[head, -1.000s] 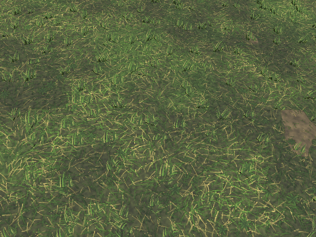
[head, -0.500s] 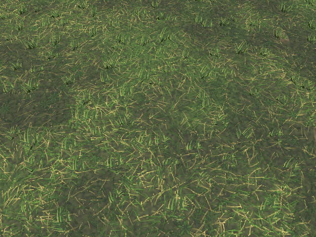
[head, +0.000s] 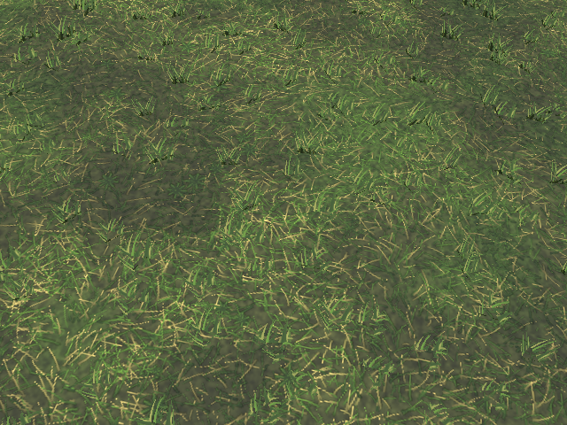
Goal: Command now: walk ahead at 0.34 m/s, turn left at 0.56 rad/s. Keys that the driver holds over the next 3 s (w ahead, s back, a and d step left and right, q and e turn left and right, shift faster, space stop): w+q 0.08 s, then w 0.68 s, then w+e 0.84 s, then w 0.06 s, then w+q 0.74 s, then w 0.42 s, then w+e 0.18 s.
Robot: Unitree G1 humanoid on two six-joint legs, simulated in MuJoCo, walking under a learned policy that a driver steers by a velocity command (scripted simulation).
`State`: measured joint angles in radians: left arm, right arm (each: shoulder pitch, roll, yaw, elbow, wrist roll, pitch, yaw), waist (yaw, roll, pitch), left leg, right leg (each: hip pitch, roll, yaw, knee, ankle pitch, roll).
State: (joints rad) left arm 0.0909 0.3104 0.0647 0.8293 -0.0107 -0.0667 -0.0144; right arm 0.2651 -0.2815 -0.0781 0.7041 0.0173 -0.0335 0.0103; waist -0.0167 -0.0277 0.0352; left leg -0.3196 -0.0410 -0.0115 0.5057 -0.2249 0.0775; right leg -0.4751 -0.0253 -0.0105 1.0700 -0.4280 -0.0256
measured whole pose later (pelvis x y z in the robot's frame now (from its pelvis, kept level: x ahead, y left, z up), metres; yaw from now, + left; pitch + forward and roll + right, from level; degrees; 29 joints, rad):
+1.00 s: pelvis +0.49 +0.03 +0.00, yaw +4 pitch +1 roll +0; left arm 0.32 0.31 0.05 0.88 -0.03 -0.06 -0.01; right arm 0.17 -0.25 -0.05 0.66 -0.01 -0.09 0.02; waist 0.03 -0.03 0.04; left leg -0.33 -0.01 0.09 0.48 -0.17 0.04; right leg -0.43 -0.05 0.05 1.17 -0.38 -0.02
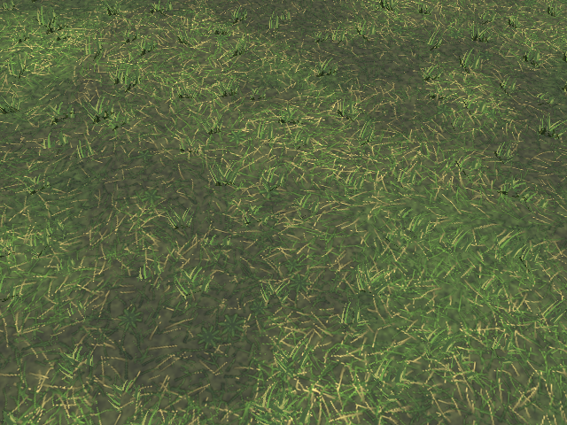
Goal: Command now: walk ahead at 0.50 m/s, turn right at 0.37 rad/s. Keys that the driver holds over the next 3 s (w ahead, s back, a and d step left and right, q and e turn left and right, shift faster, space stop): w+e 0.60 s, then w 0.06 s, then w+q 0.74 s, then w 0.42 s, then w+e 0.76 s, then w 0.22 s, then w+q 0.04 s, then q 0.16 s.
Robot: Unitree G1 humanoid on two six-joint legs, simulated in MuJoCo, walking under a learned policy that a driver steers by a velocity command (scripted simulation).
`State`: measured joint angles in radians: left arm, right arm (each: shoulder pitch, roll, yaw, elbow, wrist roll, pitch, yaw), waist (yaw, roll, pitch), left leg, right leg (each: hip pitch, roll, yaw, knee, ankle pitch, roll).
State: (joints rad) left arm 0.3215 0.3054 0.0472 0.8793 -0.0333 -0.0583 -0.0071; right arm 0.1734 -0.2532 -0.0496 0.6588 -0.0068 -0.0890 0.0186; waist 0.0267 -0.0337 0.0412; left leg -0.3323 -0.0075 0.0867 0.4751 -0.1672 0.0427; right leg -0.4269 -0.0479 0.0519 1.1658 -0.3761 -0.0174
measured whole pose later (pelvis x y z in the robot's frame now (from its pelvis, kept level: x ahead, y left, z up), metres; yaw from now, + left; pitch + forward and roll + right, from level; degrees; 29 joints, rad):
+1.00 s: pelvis +0.56 -0.12 -0.01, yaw -18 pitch +2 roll +0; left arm 0.31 0.30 0.05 0.78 -0.01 -0.07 0.00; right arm 0.16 -0.29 -0.05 0.71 0.02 -0.09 0.05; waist 0.02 -0.01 0.03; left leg -0.43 -0.07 0.01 0.55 -0.16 0.08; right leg -0.25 0.04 0.07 1.07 -0.44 -0.03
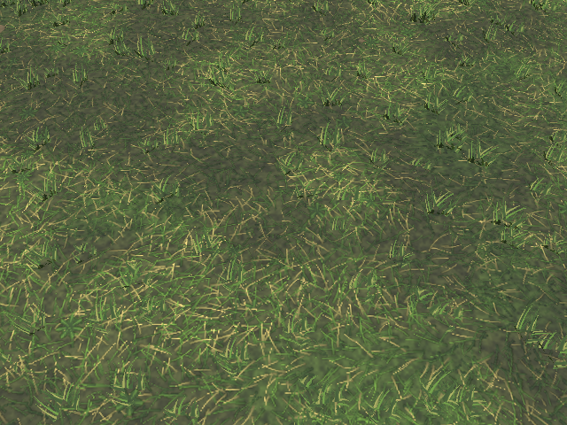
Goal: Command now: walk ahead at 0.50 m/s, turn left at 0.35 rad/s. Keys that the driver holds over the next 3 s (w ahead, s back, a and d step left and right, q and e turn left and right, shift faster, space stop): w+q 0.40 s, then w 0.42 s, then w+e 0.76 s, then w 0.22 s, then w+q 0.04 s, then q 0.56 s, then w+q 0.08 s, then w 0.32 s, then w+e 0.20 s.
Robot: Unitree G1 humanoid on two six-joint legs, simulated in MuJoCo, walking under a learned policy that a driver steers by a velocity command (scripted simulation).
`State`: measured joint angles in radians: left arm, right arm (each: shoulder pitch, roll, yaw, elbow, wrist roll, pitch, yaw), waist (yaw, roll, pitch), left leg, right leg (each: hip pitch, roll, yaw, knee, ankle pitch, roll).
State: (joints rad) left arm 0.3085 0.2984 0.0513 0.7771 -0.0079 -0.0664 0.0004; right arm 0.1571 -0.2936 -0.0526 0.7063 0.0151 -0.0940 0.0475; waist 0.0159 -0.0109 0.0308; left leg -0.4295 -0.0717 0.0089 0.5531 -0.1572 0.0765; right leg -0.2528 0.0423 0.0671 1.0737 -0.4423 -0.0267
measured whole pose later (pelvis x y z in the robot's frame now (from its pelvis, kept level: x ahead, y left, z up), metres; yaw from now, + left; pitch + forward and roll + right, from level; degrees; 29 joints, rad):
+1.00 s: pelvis +0.51 +0.12 +0.01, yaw +17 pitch +2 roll -1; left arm 0.36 0.30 0.05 0.85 -0.03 -0.06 -0.01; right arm 0.13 -0.26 -0.03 0.67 0.00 -0.08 0.02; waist 0.04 -0.02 0.03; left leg -0.37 0.00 0.05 0.52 -0.18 0.04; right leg -0.34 -0.02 0.06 1.08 -0.42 -0.01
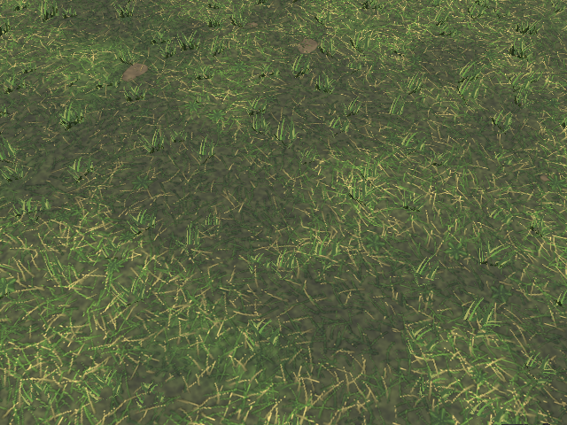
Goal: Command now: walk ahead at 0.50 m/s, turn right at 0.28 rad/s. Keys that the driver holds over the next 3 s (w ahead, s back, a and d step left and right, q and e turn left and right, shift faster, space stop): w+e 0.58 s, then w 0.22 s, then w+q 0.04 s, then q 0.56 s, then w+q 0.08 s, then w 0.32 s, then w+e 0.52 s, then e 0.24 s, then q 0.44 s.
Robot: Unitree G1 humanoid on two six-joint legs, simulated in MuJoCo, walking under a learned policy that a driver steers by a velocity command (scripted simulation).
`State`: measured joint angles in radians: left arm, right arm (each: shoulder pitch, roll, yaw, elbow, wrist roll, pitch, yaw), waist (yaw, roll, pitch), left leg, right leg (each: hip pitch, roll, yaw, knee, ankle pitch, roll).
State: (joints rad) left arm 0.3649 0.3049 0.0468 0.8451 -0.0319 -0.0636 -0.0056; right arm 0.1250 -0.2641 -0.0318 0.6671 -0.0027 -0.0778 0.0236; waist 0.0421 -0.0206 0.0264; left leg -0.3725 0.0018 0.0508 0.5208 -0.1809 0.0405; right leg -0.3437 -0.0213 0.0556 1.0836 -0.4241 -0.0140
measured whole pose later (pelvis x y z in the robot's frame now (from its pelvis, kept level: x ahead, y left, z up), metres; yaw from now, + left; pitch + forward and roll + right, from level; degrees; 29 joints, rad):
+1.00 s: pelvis +0.54 -0.11 -0.01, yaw -22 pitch +2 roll +0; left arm 0.32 0.30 0.05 0.78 0.01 -0.04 0.01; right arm 0.08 -0.28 -0.04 0.73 -0.01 -0.11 0.05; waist 0.04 -0.01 0.04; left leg -0.47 -0.04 0.01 0.53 -0.10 0.06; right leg -0.20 0.07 0.09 0.95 -0.51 0.00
